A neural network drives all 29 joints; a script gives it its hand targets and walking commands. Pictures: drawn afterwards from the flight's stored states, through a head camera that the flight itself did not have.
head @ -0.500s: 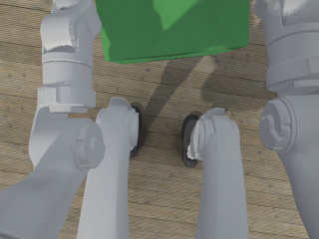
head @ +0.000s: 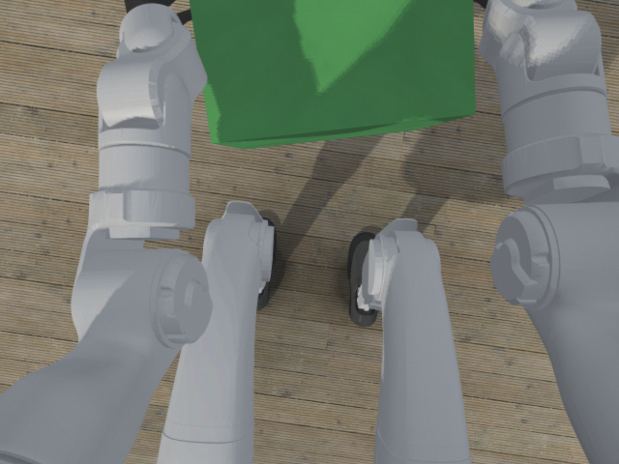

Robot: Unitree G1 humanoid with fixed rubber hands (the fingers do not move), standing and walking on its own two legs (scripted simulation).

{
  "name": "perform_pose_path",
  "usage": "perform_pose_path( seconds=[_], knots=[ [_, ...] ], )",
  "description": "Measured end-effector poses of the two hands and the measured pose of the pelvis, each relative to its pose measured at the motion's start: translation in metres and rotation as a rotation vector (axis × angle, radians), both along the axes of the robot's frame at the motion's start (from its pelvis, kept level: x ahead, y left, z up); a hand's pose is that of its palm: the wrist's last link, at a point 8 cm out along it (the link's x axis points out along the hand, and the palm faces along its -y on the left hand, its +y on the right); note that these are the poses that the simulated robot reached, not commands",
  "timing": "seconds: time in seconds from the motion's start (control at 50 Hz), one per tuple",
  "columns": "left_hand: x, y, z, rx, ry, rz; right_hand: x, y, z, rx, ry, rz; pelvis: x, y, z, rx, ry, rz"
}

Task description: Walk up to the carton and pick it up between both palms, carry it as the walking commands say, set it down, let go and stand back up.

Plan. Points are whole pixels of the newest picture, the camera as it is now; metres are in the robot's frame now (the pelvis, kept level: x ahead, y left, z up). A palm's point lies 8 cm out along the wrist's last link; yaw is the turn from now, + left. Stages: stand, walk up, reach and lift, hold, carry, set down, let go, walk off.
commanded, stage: reach and lift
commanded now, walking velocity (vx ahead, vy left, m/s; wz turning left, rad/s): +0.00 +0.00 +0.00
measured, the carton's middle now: (322, 6) +0.58 +0.04 -0.15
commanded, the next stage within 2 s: none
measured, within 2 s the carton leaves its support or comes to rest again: neither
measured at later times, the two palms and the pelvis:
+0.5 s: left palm (117, 18) +0.48 +0.19 +0.00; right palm out of the picture +0.55 -0.12 +0.00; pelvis +0.00 +0.00 +0.05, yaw +0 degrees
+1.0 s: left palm out of the picture +0.46 +0.18 +0.09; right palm out of the picture +0.52 -0.13 +0.09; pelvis +0.02 +0.00 +0.11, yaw +0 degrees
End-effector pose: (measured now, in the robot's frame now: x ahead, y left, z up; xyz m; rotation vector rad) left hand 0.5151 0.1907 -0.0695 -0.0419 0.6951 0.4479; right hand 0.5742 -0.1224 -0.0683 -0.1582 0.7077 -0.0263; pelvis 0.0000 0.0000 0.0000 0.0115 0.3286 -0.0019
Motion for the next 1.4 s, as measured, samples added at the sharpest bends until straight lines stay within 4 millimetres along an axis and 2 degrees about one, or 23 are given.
perform_pose_path(
  seconds=[0.2, 0.32, 0.44, 0.68, 0.9, 1.0, 1.1, 1.18, 1.28, 1.4],
  knots=[
    [-0.014, -0.002, 0.022, -0.004, 0.015, 0.009, -0.013, -0.002, 0.020, 0.003, 0.017, 0.002, 0.002, -0.001, 0.023, 0.001, -0.029, 0.000],
    [-0.026, -0.002, 0.040, -0.011, 0.000, 0.018, -0.022, -0.001, 0.042, 0.004, 0.004, 0.003, 0.000, -0.001, 0.033, -0.001, -0.068, -0.001],
    [-0.029, -0.002, 0.060, -0.009, -0.012, 0.018, -0.025, -0.001, 0.063, -0.006, -0.011, 0.008, -0.003, -0.001, 0.045, -0.003, -0.082, 0.000],
    [-0.040, -0.005, 0.085, -0.007, 0.005, 0.027, -0.035, -0.004, 0.081, 0.002, 0.009, 0.016, 0.003, -0.003, 0.073, -0.002, -0.105, -0.001],
    [-0.056, -0.006, 0.135, -0.011, -0.009, 0.029, -0.052, -0.005, 0.134, 0.010, -0.005, 0.006, 0.008, -0.005, 0.099, 0.000, -0.125, 0.005],
    [-0.057, -0.010, 0.162, -0.016, 0.011, 0.014, -0.059, -0.010, 0.159, 0.013, 0.018, -0.013, 0.023, -0.005, 0.113, 0.000, -0.071, 0.004],
    [-0.057, -0.011, 0.193, -0.025, 0.051, -0.013, -0.067, -0.014, 0.188, 0.010, 0.057, -0.026, 0.050, -0.004, 0.132, -0.001, 0.014, 0.007],
    [-0.055, -0.013, 0.213, -0.021, 0.043, -0.021, -0.063, -0.016, 0.211, 0.018, 0.047, -0.025, 0.070, -0.004, 0.146, -0.001, 0.074, 0.007],
    [-0.052, -0.012, 0.219, -0.040, 0.050, -0.042, -0.057, -0.019, 0.217, 0.044, 0.060, -0.006, 0.087, -0.005, 0.164, -0.001, 0.114, 0.008],
    [-0.061, -0.011, 0.237, -0.028, 0.047, -0.038, -0.069, -0.018, 0.224, 0.061, 0.061, -0.005, 0.109, -0.005, 0.186, -0.001, 0.120, 0.011]
  ],
)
